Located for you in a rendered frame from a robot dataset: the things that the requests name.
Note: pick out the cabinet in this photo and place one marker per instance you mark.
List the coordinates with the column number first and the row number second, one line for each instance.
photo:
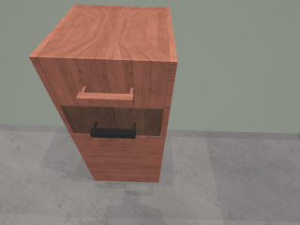
column 112, row 50

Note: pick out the drawer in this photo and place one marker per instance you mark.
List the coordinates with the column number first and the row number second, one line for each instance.
column 82, row 119

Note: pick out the handle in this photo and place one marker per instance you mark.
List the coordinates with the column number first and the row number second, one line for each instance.
column 115, row 133
column 107, row 99

